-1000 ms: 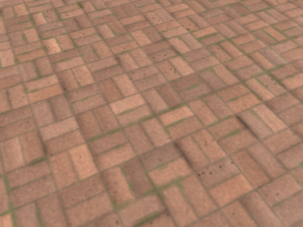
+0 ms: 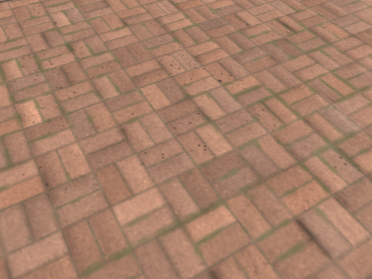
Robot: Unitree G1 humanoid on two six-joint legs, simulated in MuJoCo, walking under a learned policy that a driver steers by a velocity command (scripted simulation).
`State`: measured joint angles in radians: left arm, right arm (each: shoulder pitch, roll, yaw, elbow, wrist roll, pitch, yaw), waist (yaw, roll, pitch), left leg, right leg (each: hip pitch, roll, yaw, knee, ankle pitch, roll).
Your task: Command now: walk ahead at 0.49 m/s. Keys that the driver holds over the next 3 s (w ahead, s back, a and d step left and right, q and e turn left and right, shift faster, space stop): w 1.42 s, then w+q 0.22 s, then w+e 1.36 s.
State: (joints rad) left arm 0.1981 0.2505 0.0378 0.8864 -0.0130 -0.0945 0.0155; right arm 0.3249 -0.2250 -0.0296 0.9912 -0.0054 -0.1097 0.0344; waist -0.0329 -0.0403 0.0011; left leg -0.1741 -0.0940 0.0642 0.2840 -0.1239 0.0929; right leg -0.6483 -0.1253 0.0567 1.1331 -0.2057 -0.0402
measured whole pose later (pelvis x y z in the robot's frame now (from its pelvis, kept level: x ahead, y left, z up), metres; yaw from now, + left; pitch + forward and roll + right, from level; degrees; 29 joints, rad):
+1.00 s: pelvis +0.55 -0.01 -0.01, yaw +1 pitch +2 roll +0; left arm 0.31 0.25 0.05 0.97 -0.02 -0.10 0.00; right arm 0.17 -0.24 -0.05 0.90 0.00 -0.10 0.04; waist 0.00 -0.02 0.03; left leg -0.36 -0.03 0.06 0.47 -0.15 0.07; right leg -0.40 -0.04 0.03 1.18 -0.37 -0.05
